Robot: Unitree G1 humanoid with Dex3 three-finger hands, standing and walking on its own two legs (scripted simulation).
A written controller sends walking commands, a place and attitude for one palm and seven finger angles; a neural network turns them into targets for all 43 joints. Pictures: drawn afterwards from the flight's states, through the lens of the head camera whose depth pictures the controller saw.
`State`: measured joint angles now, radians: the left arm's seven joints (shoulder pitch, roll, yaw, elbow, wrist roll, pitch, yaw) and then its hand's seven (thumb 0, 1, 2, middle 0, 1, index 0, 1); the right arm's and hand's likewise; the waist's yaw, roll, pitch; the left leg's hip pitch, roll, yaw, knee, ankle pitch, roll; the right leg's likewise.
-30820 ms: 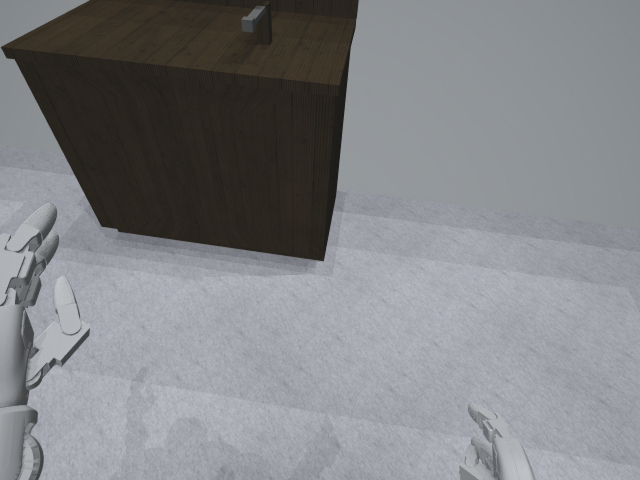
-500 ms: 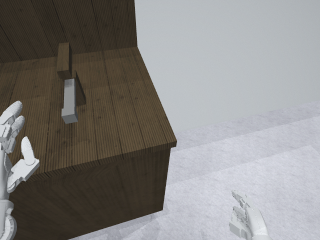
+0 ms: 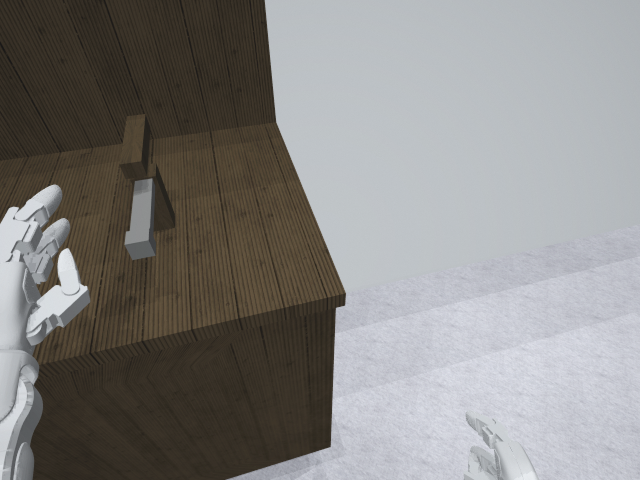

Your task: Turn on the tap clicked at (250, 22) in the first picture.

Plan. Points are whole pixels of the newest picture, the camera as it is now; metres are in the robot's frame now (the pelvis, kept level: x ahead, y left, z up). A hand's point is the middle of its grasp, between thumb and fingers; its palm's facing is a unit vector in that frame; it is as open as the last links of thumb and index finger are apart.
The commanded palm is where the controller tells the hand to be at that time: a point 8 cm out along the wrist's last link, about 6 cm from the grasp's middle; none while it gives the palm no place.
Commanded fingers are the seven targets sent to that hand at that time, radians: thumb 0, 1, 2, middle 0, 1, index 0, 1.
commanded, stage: turn the palm inward beside the body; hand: left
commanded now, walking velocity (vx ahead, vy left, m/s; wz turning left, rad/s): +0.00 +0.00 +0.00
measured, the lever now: (140, 243) +0.35 +0.27 +0.13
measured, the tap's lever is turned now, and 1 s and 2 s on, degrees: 0 0 0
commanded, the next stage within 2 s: reach beside the lever's end, fingers flat in 1.98 s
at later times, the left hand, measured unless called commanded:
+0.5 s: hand (136, 316) +0.22 +0.20 +0.17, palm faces +0.45 -0.84 -0.30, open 7.4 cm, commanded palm +0.15 +0.25 +0.19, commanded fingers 0.00 0.90 0.90 -0.20 -0.30 -0.20 -0.30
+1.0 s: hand (106, 328) +0.20 +0.22 +0.18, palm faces +0.50 -0.84 -0.21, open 7.4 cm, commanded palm +0.14 +0.25 +0.19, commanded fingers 0.00 0.90 0.90 -0.20 -0.30 -0.20 -0.30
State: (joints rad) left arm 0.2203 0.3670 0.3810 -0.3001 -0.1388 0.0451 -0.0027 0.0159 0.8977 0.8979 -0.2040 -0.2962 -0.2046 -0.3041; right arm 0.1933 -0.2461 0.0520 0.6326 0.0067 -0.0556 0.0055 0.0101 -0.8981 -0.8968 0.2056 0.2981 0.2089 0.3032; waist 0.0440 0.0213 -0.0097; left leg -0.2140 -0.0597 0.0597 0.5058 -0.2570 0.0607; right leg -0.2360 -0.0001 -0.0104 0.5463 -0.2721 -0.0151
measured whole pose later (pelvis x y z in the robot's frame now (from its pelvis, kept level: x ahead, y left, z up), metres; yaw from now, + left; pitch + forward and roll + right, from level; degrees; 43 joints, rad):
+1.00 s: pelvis +0.01 -0.03 -0.01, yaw +3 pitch -2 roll +0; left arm 0.41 0.30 0.30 -0.57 -0.20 0.18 0.15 0.02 0.89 0.90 -0.21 -0.30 -0.21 -0.31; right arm 0.17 -0.22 0.05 0.67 0.04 -0.17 -0.08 0.01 -0.90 -0.90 0.20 0.30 0.21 0.30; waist 0.08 0.05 -0.06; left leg -0.25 -0.03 0.00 0.60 -0.32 0.02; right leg -0.24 0.03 -0.07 0.61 -0.34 -0.06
